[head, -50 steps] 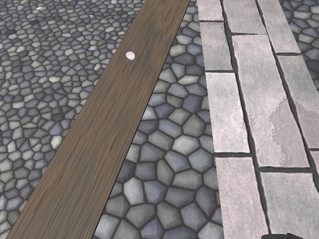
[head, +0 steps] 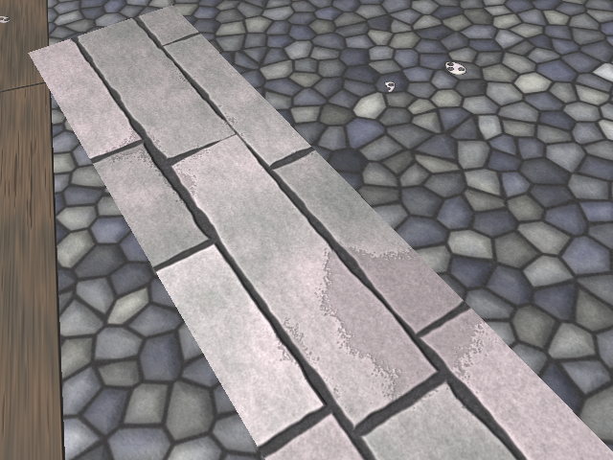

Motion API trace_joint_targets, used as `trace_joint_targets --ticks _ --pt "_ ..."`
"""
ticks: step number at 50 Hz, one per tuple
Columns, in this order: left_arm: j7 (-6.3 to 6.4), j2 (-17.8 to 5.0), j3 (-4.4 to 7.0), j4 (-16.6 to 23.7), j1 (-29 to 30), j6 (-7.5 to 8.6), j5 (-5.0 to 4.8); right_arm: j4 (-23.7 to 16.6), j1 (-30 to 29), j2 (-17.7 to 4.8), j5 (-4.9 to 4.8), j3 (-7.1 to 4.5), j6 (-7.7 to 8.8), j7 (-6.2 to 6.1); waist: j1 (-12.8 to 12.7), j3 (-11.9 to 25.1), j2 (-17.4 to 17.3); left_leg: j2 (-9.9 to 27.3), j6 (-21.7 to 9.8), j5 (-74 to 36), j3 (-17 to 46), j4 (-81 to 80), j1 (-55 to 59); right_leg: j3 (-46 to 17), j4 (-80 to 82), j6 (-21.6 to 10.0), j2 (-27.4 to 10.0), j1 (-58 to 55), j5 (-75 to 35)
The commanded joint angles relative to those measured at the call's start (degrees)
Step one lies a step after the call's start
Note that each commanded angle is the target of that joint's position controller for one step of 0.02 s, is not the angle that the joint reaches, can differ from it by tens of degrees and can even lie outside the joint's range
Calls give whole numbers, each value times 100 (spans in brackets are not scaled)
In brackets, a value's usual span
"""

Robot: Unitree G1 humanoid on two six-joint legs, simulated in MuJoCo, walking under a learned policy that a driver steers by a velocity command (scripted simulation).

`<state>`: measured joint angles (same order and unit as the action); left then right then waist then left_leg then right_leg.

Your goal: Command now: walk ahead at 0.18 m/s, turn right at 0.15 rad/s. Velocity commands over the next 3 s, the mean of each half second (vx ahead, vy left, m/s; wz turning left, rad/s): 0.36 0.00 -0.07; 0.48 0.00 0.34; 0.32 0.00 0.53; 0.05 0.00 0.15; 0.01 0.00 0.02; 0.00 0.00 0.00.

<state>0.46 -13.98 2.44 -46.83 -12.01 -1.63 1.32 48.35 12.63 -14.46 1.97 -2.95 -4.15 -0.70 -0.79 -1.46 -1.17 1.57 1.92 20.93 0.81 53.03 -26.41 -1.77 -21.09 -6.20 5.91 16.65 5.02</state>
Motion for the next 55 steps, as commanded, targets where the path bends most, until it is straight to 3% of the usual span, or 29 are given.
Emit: trace_joint_targets --ticks 1,4,5,6,7,8,9,10,13,15,20,24,26,27,28,29,30,31,32,33,35,37,40,44,49,51,53,54,55 --pt "6 -879 204 100 -272 49 19 -238 198 -435 1 -83 192 50 -60 320 857 -151 -96 480 -222 -864 449 -1847 1265 -685 -1624 -383 2775" --pt "7 -896 224 25 -202 18 -37 -27 715 -309 -69 -44 322 11 172 34 750 -372 -474 522 -446 -2246 1489 -1799 1173 -580 -1506 193 3195" --pt "26 -842 224 35 -84 -6 -81 141 1078 -219 -84 -21 372 -22 383 -143 571 -418 -659 99 -553 -3165 2078 -1642 969 -442 -1324 603 3397" --pt "38 -630 187 112 66 12 -91 279 1359 -298 -58 -17 440 -77 472 -384 203 -153 -842 280 -99 -3863 2614 -1369 357 -185 -1015 1242 3264" --pt "21 -129 73 219 15 71 -126 323 1692 -570 -9 -32 514 -127 452 -90 -1009 1228 -1054 1706 1673 -4617 3302 -555 -1480 88 -425 2008 3031" --pt "-10 -323 105 401 381 182 -59 278 1414 -1113 -41 -177 545 -114 399 -789 -1014 2168 -1455 2629 3227 -5194 2686 115 -2157 251 3 3030 2053" --pt "-76 -589 166 485 688 251 61 328 1226 -949 -48 -171 583 -102 277 -1111 -427 2079 -1524 2524 3084 -5256 2108 -368 -2512 247 -422 2886 1397" --pt "-167 -630 199 354 412 300 36 266 820 -828 -105 -146 658 -62 -14 -1008 -453 1689 -1325 1926 2519 -5195 2155 -345 -2681 317 -483 2756 998" --pt "-279 -627 231 78 203 302 127 347 922 -553 -162 -99 830 17 46 -507 -523 1063 -1118 386 1325 -5023 2562 61 -3261 506 -610 2573 523" --pt "-287 -413 175 154 528 295 106 538 1327 -441 -149 -80 881 39 208 -513 -458 991 -1180 -286 1069 -4947 2792 235 -3293 581 -755 2821 345" --pt "-301 -225 67 402 1432 307 85 790 1851 -431 -109 -66 903 20 561 -630 -540 899 -1238 -1908 662 -4718 2976 623 -2299 699 -824 2699 146" --pt "-302 -226 19 552 1747 354 46 941 1987 -556 -78 -71 913 -19 592 -664 -666 1070 -1223 -3202 512 -4383 3126 814 -1460 433 -692 2087 391" --pt "-243 -312 51 489 1407 391 34 963 1815 -618 -82 -75 909 -34 334 -530 -684 1144 -1124 -4469 448 -3926 3027 856 -1160 204 -498 1256 619" --pt "-184 -409 106 339 886 421 16 968 1706 -680 -91 -82 909 -34 58 -257 -656 1118 -1047 -5479 417 -3359 2953 859 -999 96 -313 510 685" --pt "-114 -545 182 25 -82 484 17 949 1532 -719 -131 -82 900 -21 -406 271 -463 922 -925 -5743 231 -2351 2667 847 -618 -36 -218 -723 385" --pt "-25 -884 296 -217 -1089 564 131 832 1411 -618 -186 -41 911 2 -816 927 -197 676 -830 -4376 115 -1014 1566 105 -513 -220 -960 -2357 673" --pt "8 -1582 464 -295 -1742 567 265 610 1963 163 -400 138 896 64 -695 2009 1282 -190 -552 -749 -332 1201 -389 -2611 -98 -798 -2963 -4169 1887" --pt "-30 -1334 416 -282 -1505 514 114 726 1748 -424 -241 -41 864 11 -669 1922 808 -320 -698 674 304 1936 -651 -3618 620 -854 -3197 -3382 2055" --pt "-43 -1028 315 -234 -803 511 58 587 1282 -485 -191 -108 841 26 -338 892 566 34 -787 188 403 2035 -802 -2630 712 -655 -2907 -2443 2194" --pt "-67 -640 218 -178 -357 555 34 571 1108 -331 -179 -75 858 68 -191 336 426 245 -804 -239 341 1756 -695 -1879 978 -502 -2648 -1637 1745" --pt "-39 -300 114 -272 -151 640 -6 643 1168 -145 -51 -90 733 140 93 -117 584 422 -767 -530 267 1388 -336 -767 1253 -141 -2148 -819 1013" --pt "-23 -257 100 -368 -310 746 -18 612 1132 -27 -33 -97 609 218 190 -146 601 431 -706 -653 190 1346 -317 -311 1347 -166 -2107 -681 391" --pt "6 -308 114 -510 -568 841 -41 381 540 14 -23 -112 522 293 210 -311 534 501 -621 -1184 69 1101 -1008 293 1466 -182 -2046 -879 -180" --pt "30 -256 76 -651 -804 856 -29 10 -395 101 -36 -42 546 383 120 -491 458 428 -551 -2046 -214 -132 -1225 994 1420 -151 -1854 -968 -943" --pt "117 -501 109 -843 -1236 816 -34 -373 -1258 66 -6 34 558 463 -60 -549 419 185 -764 -2177 -787 -1485 -839 1456 1189 -71 -2043 -1680 -2160" --pt "160 -613 131 -877 -1266 751 -18 -390 -1158 -37 11 -3 550 438 46 -370 504 -94 -963 -1710 -970 -1660 -532 1636 622 -8 -2101 -2144 -3686" --pt "199 -795 185 -869 -1214 646 14 -266 -617 -196 23 -81 536 384 312 12 681 -484 -1225 -998 -1129 -1688 115 1748 -474 7 -2146 -2409 -5115" --pt "191 -885 213 -838 -1196 577 24 -126 -96 -326 25 -153 561 353 512 324 697 -660 -1375 -743 -1096 -1864 711 1738 -1385 -1 -2169 -2319 -5103" --pt "155 -919 223 -772 -1134 533 10 123 709 -536 71 -269 606 290 888 739 473 -733 -1572 -829 -887 -2359 1854 1798 -2723 121 -2090 -1737 -4220"
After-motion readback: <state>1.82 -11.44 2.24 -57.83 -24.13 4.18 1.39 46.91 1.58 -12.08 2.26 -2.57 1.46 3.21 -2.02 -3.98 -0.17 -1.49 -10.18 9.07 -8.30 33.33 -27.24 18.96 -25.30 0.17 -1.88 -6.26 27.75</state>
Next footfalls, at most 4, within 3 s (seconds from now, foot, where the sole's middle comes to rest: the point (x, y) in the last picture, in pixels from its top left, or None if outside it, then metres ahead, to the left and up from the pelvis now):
0.14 left None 0.01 0.12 -0.78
0.58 right None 0.33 -0.09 -0.78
1.10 left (286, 412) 0.60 0.12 -0.78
1.64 right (315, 325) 0.82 0.05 -0.78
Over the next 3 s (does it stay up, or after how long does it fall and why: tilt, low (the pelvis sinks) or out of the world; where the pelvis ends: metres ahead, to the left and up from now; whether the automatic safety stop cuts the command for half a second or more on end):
stays up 0.71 0.12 0.00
